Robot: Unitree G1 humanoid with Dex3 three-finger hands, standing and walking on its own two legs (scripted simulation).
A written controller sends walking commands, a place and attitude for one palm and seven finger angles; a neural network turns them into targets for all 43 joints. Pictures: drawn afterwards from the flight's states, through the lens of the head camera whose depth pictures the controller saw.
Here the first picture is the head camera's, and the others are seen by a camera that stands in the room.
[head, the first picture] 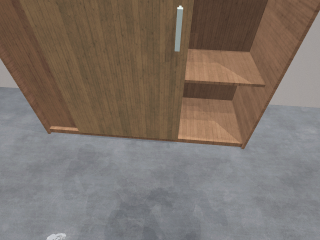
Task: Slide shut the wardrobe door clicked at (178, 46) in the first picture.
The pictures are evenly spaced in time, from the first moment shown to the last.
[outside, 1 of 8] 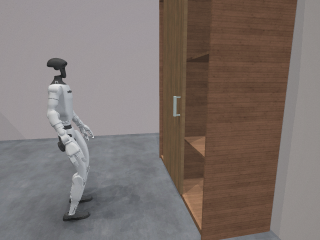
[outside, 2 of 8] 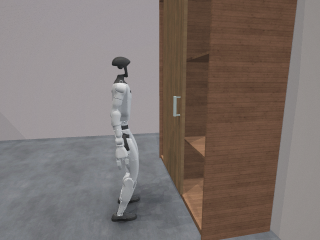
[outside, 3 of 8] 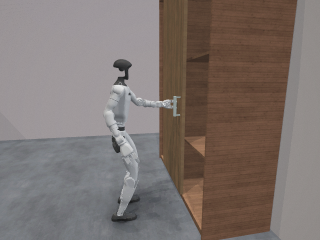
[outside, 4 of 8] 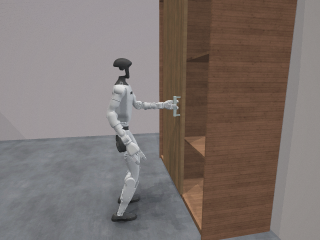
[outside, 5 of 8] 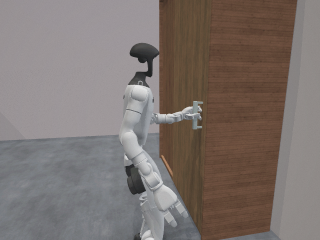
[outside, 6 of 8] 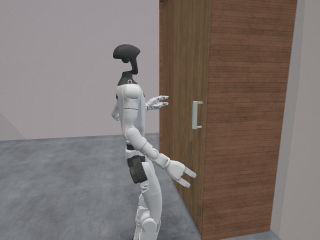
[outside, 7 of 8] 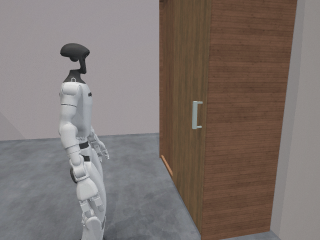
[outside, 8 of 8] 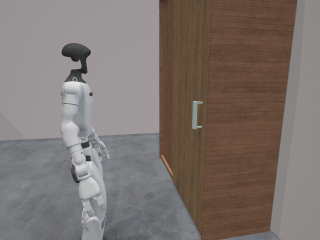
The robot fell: no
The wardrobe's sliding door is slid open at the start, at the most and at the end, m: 0.50 0.50 0.01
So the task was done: yes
